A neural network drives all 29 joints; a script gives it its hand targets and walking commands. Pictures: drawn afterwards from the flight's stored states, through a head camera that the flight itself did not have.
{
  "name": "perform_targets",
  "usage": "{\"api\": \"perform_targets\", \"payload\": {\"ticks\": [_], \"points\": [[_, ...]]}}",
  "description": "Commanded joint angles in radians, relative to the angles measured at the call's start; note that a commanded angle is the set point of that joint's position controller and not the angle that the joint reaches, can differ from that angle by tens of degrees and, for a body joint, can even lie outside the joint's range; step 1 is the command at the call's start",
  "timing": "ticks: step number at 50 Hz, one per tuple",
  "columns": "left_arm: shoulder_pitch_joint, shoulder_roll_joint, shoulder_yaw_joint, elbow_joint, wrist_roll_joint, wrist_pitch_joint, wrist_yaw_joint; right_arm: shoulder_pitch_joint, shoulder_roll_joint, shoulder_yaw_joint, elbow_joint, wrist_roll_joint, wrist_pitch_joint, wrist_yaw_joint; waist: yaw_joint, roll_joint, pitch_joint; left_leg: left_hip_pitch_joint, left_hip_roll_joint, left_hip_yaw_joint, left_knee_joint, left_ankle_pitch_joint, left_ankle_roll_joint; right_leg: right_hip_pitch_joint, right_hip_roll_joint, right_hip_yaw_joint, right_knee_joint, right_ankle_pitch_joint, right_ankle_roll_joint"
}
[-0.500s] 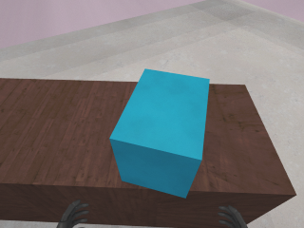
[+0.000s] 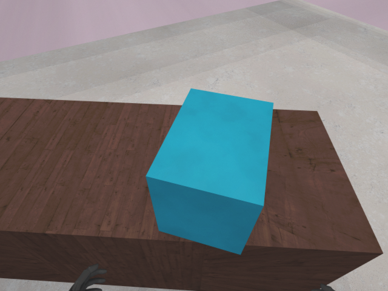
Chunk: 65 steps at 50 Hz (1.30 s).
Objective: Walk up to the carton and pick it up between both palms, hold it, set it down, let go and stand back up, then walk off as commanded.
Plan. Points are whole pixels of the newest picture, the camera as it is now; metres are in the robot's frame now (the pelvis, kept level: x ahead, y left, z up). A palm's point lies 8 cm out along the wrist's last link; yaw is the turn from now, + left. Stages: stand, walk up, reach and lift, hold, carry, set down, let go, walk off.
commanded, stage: stand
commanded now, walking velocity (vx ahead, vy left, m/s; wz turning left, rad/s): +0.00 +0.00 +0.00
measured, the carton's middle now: (214, 168) +0.46 -0.02 -0.04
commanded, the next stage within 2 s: walk off in 1.70 s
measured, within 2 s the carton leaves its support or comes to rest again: neither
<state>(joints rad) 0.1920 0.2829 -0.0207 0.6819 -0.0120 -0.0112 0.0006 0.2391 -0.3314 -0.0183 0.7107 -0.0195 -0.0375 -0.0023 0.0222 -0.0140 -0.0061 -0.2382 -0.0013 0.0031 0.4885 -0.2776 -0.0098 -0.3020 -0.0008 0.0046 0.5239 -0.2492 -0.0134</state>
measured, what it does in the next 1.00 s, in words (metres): stands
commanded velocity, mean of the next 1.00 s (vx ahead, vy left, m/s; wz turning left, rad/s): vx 0.00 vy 0.00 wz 0.00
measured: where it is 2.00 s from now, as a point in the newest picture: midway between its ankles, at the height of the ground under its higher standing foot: outside the picture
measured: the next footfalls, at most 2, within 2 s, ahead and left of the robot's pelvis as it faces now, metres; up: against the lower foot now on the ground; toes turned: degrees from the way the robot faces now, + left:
none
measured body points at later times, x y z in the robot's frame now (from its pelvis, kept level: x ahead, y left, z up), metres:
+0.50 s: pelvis +0.00 +0.00 +0.00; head +0.00 +0.00 +0.45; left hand +0.12 +0.27 -0.11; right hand +0.13 -0.28 -0.10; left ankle -0.01 +0.13 -0.74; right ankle +0.01 -0.11 -0.74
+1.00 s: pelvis -0.02 +0.00 +0.00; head -0.03 +0.00 +0.45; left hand +0.10 +0.26 -0.11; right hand +0.10 -0.29 -0.10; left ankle -0.01 +0.13 -0.74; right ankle +0.01 -0.11 -0.74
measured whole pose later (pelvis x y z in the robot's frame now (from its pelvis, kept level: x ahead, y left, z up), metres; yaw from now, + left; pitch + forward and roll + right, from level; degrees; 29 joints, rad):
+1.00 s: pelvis -0.02 +0.00 +0.00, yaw +0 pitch +0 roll +1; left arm 0.19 0.29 -0.02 0.83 -0.01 -0.03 0.00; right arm 0.27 -0.33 -0.02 0.73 -0.02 -0.03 0.00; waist 0.01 -0.01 -0.03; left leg -0.24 0.00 0.00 0.49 -0.25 -0.01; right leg -0.30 0.00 0.00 0.52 -0.22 -0.01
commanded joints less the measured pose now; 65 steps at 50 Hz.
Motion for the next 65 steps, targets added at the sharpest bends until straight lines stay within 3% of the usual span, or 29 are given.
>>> {"api": "perform_targets", "payload": {"ticks": [1,20,22,31,32,45,51,53,55,59,61,63,65], "points": [[-0.017,0.250,0.067,0.014,0.049,-0.046,-0.004,-0.048,-0.217,-0.044,0.007,-0.012,-0.025,-0.002,0.002,0.038,-0.179,0.066,0.093,-0.069,-0.044,0.210,0.032,0.164,-0.105,0.110,-0.077,0.232,-0.028],[-0.003,0.270,0.063,0.106,0.043,-0.050,-0.001,-0.016,-0.211,-0.043,0.024,-0.002,-0.017,-0.004,-0.013,0.034,-0.163,0.082,0.103,-0.070,-0.056,0.221,0.034,0.167,-0.112,0.114,-0.094,0.263,-0.030],[-0.001,0.254,0.059,0.108,0.038,-0.055,-0.003,-0.024,-0.214,-0.042,0.026,-0.002,-0.021,-0.003,-0.001,0.049,-0.161,0.071,0.104,-0.077,-0.061,0.219,0.035,0.182,-0.115,0.122,-0.102,0.261,-0.028],[-0.021,0.271,0.060,0.128,0.037,-0.056,-0.001,-0.024,-0.208,-0.042,0.025,0.002,-0.017,-0.001,-0.020,0.039,-0.150,0.086,0.107,-0.072,-0.071,0.183,0.035,0.156,-0.120,0.125,-0.114,0.228,-0.030],[-0.018,0.259,0.059,0.127,0.035,-0.057,-0.003,-0.015,-0.211,-0.041,0.028,0.003,-0.018,-0.003,-0.010,0.049,-0.155,0.085,0.107,-0.073,-0.062,0.194,0.035,0.163,-0.118,0.131,-0.115,0.243,-0.030],[-0.017,0.258,0.059,0.150,0.031,-0.055,-0.003,-0.007,-0.212,-0.042,0.042,0.000,-0.022,-0.001,-0.013,0.059,-0.136,0.067,0.113,-0.087,-0.093,0.130,0.038,0.150,-0.118,0.135,-0.130,0.177,-0.033],[-0.027,0.262,0.060,0.157,0.034,-0.058,-0.007,-0.008,-0.209,-0.044,0.049,0.001,-0.020,0.001,-0.013,0.032,-0.114,0.066,0.111,-0.085,-0.095,0.084,0.039,0.121,-0.119,0.144,-0.155,0.103,-0.034],[-0.022,0.278,0.061,0.166,0.032,-0.053,-0.005,-0.010,-0.202,-0.041,0.048,0.001,-0.019,0.002,-0.015,0.066,-0.088,0.051,0.106,-0.088,-0.102,0.056,0.039,0.099,-0.123,0.155,-0.172,0.058,-0.036],[-0.020,0.267,0.061,0.168,0.034,-0.054,-0.008,0.014,-0.209,-0.041,0.058,0.006,-0.019,0.004,-0.017,0.043,-0.096,0.052,0.107,-0.089,-0.104,0.046,0.038,0.106,-0.118,0.150,-0.173,0.037,-0.034],[-0.016,0.269,0.061,0.177,0.029,-0.054,-0.007,0.003,-0.200,-0.040,0.059,0.004,-0.020,0.003,-0.015,0.064,-0.077,0.037,0.112,-0.098,-0.112,0.024,0.039,0.094,-0.120,0.152,-0.172,0.027,-0.032],[-0.034,0.268,0.058,0.179,0.032,-0.053,-0.010,0.003,-0.203,-0.040,0.060,0.000,-0.021,0.001,-0.018,0.039,-0.078,0.042,0.108,-0.095,-0.109,0.027,0.038,0.088,-0.120,0.152,-0.179,-0.003,-0.034],[-0.036,0.271,0.056,0.181,0.033,-0.052,-0.006,0.001,-0.208,-0.042,0.063,-0.001,-0.022,0.003,-0.018,0.063,-0.066,0.032,0.111,-0.097,-0.116,0.025,0.037,0.093,-0.120,0.154,-0.180,0.007,-0.034],[-0.030,0.268,0.059,0.187,0.032,-0.054,-0.010,0.008,-0.205,-0.041,0.065,0.001,-0.022,0.004,-0.015,0.039,-0.076,0.031,0.112,-0.096,-0.118,0.026,0.038,0.098,-0.117,0.146,-0.171,0.009,-0.033]]}}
